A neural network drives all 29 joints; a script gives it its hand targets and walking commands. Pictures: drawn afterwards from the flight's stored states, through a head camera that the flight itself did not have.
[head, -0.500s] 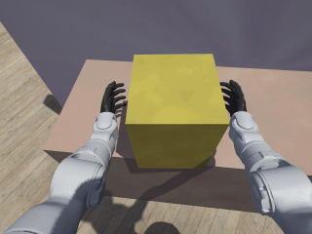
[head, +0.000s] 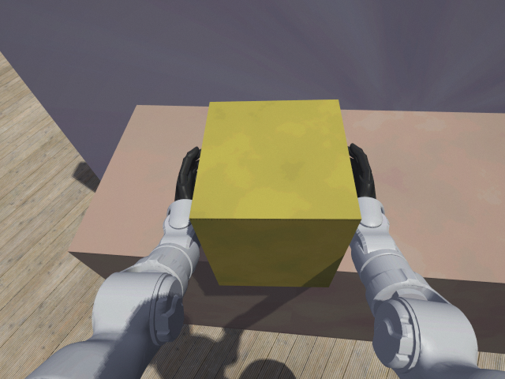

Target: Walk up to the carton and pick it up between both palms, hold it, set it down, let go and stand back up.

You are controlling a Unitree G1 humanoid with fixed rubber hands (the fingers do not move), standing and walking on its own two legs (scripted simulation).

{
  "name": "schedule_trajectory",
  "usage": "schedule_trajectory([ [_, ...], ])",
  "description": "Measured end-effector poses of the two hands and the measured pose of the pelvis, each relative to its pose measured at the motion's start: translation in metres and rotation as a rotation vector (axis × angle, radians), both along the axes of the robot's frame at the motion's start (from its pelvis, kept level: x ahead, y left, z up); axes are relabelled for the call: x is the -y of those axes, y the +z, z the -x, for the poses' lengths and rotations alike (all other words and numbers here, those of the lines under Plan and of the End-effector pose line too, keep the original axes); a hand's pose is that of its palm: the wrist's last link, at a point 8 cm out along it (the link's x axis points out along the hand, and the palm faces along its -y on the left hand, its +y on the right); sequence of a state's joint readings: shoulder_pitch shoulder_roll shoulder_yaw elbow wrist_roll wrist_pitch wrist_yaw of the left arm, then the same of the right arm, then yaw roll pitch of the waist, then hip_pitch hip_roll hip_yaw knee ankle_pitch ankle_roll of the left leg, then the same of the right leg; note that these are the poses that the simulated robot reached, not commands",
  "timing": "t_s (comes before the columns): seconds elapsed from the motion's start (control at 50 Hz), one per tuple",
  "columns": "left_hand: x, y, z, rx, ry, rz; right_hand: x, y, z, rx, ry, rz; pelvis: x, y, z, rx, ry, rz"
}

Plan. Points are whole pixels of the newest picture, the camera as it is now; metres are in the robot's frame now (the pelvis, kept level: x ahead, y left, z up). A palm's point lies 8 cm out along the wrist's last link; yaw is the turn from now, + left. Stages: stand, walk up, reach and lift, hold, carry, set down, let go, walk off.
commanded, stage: reach and lift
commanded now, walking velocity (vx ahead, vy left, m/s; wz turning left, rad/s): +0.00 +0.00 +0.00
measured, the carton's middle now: (273, 201) +0.39 -0.01 +0.03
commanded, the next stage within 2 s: none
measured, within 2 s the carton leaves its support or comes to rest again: leaves its support in 1.48 s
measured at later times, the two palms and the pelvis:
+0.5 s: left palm (186, 195) +0.41 +0.13 +0.04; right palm (359, 194) +0.39 -0.16 +0.04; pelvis +0.01 +0.01 +0.01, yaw -1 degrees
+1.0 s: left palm (186, 195) +0.41 +0.13 +0.04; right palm (358, 192) +0.40 -0.16 +0.04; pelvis +0.02 +0.01 +0.01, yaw +0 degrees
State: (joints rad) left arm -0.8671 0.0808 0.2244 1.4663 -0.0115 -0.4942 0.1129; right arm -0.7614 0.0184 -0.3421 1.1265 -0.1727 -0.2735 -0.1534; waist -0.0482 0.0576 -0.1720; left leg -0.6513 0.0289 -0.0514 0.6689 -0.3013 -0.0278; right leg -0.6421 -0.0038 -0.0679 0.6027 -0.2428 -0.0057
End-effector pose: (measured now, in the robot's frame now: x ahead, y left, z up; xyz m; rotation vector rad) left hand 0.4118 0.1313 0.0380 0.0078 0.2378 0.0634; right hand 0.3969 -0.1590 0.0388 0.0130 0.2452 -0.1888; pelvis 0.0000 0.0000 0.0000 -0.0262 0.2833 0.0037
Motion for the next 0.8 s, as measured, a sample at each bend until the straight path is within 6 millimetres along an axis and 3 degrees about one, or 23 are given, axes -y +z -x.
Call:
schedule_trajectory([
  [0.2, 0.0, 0.0, 0.008, -0.003, 0.0, 0.015, 0.0, 0.001, 0.009, -0.002, -0.002, 0.019, -0.005, 0.005, -0.009, 0.06, 0.0, -0.005],
  [0.8, -0.004, 0.0, 0.001, -0.003, 0.006, 0.009, -0.004, 0.001, 0.001, -0.003, 0.004, 0.025, -0.008, 0.013, -0.02, 0.045, 0.0, 0.007],
])
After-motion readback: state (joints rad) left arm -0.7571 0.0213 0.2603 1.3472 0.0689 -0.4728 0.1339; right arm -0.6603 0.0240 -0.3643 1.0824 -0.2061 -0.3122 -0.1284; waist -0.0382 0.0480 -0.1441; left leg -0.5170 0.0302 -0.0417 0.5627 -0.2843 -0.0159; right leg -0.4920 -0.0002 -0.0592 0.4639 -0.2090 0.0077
